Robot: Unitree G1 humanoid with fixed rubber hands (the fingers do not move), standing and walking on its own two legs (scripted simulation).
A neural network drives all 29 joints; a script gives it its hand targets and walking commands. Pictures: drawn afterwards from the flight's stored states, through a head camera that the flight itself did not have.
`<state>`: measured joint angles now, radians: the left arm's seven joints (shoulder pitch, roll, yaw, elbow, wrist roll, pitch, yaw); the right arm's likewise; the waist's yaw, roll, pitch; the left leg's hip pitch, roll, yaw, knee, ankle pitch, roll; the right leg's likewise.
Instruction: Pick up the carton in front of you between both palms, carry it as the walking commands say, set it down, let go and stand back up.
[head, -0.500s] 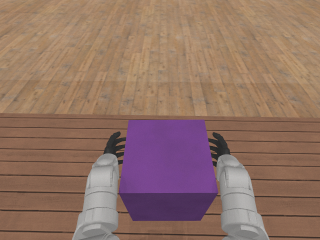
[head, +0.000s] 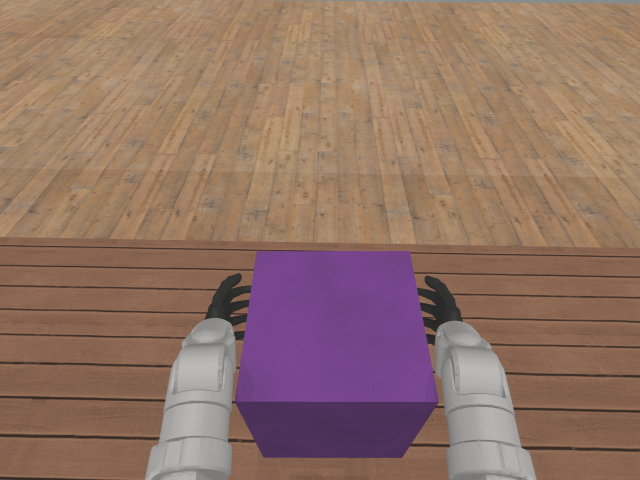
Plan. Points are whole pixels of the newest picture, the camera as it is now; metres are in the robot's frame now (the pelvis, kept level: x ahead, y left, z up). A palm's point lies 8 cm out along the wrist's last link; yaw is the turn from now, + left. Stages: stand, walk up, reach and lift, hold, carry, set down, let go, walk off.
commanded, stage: reach and lift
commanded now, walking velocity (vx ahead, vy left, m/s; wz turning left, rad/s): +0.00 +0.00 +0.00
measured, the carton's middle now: (332, 359) +0.28 +0.00 -0.04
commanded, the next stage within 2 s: hold in 0.14 s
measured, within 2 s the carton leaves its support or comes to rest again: neither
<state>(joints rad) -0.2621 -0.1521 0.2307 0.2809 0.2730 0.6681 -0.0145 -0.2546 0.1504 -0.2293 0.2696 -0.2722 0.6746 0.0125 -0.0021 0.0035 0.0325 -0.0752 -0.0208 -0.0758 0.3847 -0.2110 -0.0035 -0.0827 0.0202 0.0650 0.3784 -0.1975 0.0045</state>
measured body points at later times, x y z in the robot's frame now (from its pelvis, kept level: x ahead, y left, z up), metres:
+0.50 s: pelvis -0.01 +0.00 +0.00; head -0.06 +0.00 +0.45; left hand +0.29 +0.15 +0.04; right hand +0.29 -0.15 +0.04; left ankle +0.01 +0.12 -0.74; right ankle +0.01 -0.12 -0.74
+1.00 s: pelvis +0.13 +0.01 -0.01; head +0.11 +0.00 +0.44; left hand +0.41 +0.15 +0.08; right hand +0.40 -0.15 +0.07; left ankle +0.01 +0.13 -0.74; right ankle +0.15 -0.08 -0.75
